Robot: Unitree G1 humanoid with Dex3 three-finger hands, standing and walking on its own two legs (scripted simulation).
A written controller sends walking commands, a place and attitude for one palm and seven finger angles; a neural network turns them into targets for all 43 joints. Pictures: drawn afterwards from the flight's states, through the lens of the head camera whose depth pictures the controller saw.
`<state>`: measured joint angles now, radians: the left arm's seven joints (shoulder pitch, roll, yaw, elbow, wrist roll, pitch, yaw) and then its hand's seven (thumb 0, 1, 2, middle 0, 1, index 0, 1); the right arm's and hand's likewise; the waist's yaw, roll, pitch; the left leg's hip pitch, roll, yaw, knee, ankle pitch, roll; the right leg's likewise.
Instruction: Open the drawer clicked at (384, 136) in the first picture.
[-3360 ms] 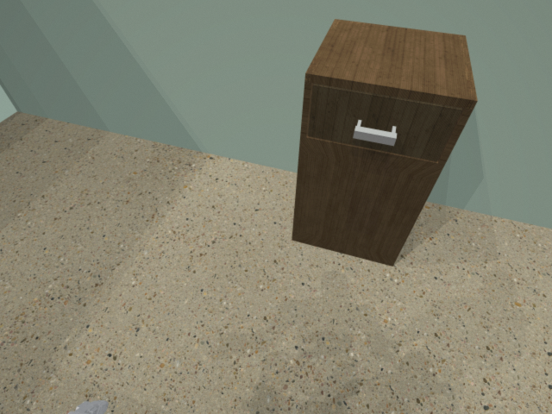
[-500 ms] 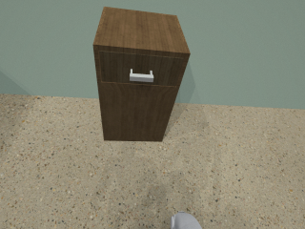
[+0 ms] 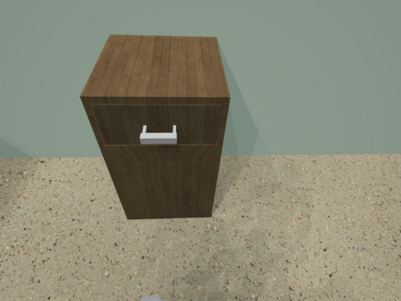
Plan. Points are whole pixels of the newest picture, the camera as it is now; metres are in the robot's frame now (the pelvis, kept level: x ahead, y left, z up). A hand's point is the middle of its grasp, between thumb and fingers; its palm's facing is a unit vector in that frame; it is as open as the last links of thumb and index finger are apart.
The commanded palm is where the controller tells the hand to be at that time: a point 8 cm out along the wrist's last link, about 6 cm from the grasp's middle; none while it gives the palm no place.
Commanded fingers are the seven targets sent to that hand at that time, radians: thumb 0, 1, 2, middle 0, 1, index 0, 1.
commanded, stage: take the last steps up to it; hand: left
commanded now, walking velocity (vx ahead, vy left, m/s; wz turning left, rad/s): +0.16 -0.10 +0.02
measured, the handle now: (159, 133) +0.63 +0.15 -0.09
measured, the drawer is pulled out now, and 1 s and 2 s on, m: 0.00 0.00 0.00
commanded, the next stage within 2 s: come to a stop and stand still in 0.04 s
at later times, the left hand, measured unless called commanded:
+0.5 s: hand out of the picture +0.11 +0.13 -0.18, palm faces +0.04 -0.97 -0.23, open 7.4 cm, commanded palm none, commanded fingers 0.00 0.90 0.90 -0.20 -0.30 -0.20 -0.30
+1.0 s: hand out of the picture +0.09 +0.17 -0.17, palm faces +0.09 -0.97 -0.21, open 7.4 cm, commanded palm none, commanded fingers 0.00 0.90 0.90 -0.20 -0.30 -0.20 -0.30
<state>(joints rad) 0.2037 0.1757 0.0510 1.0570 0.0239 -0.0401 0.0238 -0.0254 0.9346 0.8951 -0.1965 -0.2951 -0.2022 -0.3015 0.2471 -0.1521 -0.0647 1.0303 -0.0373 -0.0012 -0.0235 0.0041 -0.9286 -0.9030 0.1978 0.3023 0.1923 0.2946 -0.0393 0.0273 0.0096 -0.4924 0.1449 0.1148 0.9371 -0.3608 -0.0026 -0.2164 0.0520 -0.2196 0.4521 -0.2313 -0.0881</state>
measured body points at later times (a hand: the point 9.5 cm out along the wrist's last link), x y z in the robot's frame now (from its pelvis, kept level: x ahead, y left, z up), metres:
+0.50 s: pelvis +0.10 -0.06 -0.01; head +0.13 -0.07 +0.44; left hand +0.11 +0.18 -0.16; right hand +0.12 -0.29 -0.17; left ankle +0.10 +0.08 -0.73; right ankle +0.14 -0.18 -0.74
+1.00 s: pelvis +0.05 -0.03 +0.00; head +0.05 -0.01 +0.45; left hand +0.08 +0.22 -0.16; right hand +0.09 -0.28 -0.13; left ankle +0.01 +0.08 -0.73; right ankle +0.12 -0.18 -0.71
